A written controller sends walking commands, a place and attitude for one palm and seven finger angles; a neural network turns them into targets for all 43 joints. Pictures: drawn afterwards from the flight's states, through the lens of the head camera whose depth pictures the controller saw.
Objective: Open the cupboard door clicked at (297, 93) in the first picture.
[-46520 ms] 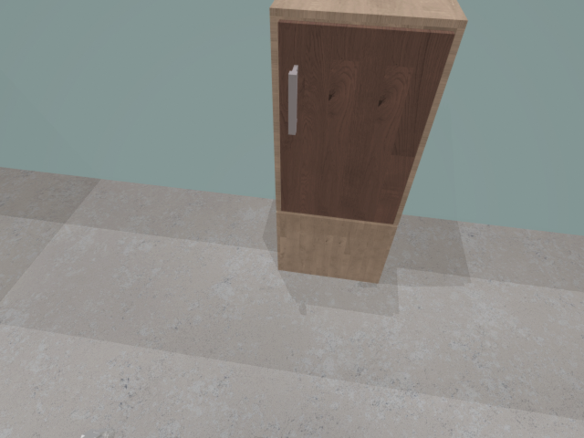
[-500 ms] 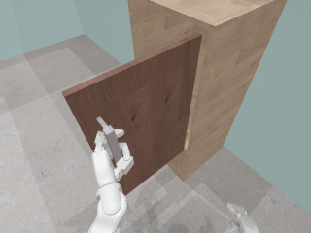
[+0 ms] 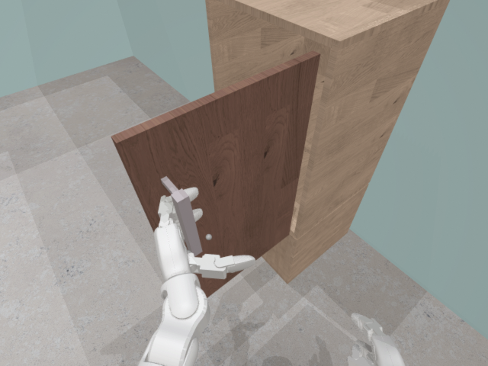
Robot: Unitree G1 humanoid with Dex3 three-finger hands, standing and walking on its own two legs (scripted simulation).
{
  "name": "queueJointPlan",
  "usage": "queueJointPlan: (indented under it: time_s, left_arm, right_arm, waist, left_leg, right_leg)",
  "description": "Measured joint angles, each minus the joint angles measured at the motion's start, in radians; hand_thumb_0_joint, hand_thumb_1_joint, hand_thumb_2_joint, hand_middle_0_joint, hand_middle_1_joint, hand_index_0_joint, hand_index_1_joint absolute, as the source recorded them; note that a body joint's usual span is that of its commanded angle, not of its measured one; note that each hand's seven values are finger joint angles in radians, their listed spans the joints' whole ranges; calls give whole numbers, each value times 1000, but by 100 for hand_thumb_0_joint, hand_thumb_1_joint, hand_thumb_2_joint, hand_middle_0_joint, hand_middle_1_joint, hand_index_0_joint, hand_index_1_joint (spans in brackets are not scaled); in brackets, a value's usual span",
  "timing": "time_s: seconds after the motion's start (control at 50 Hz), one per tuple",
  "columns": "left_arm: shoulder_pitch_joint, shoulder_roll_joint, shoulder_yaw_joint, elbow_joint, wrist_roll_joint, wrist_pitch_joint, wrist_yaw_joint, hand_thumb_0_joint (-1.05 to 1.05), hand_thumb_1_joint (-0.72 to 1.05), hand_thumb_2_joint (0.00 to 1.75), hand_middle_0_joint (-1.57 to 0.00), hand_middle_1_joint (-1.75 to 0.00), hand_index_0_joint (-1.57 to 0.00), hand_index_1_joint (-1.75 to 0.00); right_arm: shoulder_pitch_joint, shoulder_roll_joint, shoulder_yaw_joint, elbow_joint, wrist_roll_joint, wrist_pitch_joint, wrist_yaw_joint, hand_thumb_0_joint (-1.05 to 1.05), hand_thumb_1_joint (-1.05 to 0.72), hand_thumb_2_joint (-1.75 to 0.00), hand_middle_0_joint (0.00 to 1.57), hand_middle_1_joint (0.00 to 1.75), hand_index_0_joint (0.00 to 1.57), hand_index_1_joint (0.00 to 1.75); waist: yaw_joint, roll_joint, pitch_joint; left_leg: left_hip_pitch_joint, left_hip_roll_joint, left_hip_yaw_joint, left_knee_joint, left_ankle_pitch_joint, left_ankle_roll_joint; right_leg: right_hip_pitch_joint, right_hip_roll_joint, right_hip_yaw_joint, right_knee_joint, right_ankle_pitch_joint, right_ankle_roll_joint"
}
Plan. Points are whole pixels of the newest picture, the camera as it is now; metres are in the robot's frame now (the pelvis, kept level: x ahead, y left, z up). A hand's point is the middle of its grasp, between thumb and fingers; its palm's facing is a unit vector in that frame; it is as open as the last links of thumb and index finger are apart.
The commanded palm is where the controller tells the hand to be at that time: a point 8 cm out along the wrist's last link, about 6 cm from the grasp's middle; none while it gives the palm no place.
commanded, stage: open thumb and fingers to let go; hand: left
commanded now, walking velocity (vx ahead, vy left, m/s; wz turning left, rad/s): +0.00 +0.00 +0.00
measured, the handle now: (182, 218) +0.34 +0.13 +0.07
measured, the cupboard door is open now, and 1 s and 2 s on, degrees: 90 94 94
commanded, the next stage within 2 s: slide the hand sideways off the handle in 0.18 s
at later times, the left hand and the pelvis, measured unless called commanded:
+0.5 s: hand (203, 261) +0.26 +0.08 +0.07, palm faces -0.14 -0.99 -0.04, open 16.0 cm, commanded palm +0.25 +0.12 +0.07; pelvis -0.01 +0.02 -0.01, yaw +0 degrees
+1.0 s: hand (185, 281) +0.23 +0.10 +0.07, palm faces -0.07 -1.00 -0.01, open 16.2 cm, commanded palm +0.20 +0.16 +0.07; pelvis +0.01 +0.02 -0.01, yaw -1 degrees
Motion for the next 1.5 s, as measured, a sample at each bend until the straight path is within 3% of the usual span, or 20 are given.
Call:
queueJointPlan:
  time_s: [0.08, 0.32, 0.38, 0.44, 0.5, 0.56, 0.68, 0.98, 1.2, 1.5]
  left_arm:
    - [2, -2, -12, -2, 11, 2, 8, -1, -47, 32, -26, -91, -26, -91]
    - [-11, 4, -41, -4, 23, 7, -7, -2, -49, 30, -40, -65, -38, -66]
    - [8, 72, -36, -19, 13, -35, -189, -2, -49, 30, -36, -57, -31, -58]
    - [16, 162, -41, -31, -51, -68, -398, -2, -49, 30, -29, -48, -22, -49]
    - [17, 188, -43, -39, -130, -65, -501, -2, -50, 30, -24, -41, -17, -41]
    - [31, 163, -33, -52, -152, -50, -500, -2, -50, 30, -20, -36, -16, -37]
    - [96, 139, -34, -114, -110, -38, -465, -2, -50, 30, -16, -34, -17, -33]
    - [363, 189, -11, -345, -107, -57, -498, -2, -50, 30, -17, -31, -17, -31]
    - [477, 234, 56, -428, -155, -91, -586, -2, -50, 30, -18, -32, -18, -31]
    - [611, 271, 192, -469, -253, -130, -693, -2, -50, 30, -17, -31, -18, -31]
  right_arm:
    - [5, 1, 0, -1, -1, 2, 2, 1, -91, -90, 20, 30, 20, 30]
    - [-7, 3, 5, 8, 2, -4, 7, 1, -91, -90, 20, 30, 20, 30]
    - [5, -1, 11, -7, 16, -16, 4, 1, -91, -90, 20, 30, 20, 30]
    - [22, -15, 19, -26, 40, -38, -6, 1, -91, -90, 20, 30, 20, 30]
    - [34, -29, 24, -39, 61, -64, -15, 1, -91, -90, 20, 30, 20, 30]
    - [43, -33, 27, -50, 67, -84, -13, 1, -91, -90, 20, 30, 20, 30]
    - [59, -26, 30, -82, 58, -94, 8, 1, -91, -90, 20, 30, 20, 30]
    - [73, -26, 26, -130, 52, -97, 13, 1, -91, -90, 20, 30, 20, 30]
    - [73, -34, 18, -148, 60, -121, -3, 1, -91, -90, 20, 30, 20, 30]
    - [83, -41, -4, -145, 78, -127, -25, 1, -91, -90, 20, 30, 20, 30]
  waist:
    - [-1, 1, 1]
    - [11, 6, 8]
    - [16, 0, 15]
    - [18, 9, 27]
    - [13, 21, 35]
    - [9, 19, 33]
    - [-1, 4, 22]
    - [1, 5, 11]
    - [7, 13, -5]
    - [9, 15, -28]
  left_leg:
    - [-3, -1, 4, 9, -6, 5]
    - [-23, -11, 6, 37, -12, 19]
    - [-28, -17, 6, 42, -10, 23]
    - [-26, -18, 3, 49, -11, 26]
    - [-20, -19, 4, 49, -11, 30]
    - [-16, -21, 15, 41, -8, 35]
    - [-12, -18, 37, 35, -14, 40]
    - [-33, -7, 34, 71, -58, 34]
    - [-80, 0, 16, 121, -88, 23]
    - [-107, 7, 1, 151, -98, 11]
  right_leg:
    - [-3, -1, 4, 7, -3, 5]
    - [-19, -12, 6, 28, -5, 17]
    - [-25, -19, 6, 38, -7, 19]
    - [-18, -20, 2, 39, -6, 22]
    - [-10, -21, 4, 33, -1, 27]
    - [-11, -22, 15, 30, 4, 32]
    - [-20, -19, 37, 35, 0, 37]
    - [-41, -7, 36, 66, -39, 33]
    - [-81, -3, 17, 109, -72, 23]
    - [-101, 4, 3, 132, -83, 13]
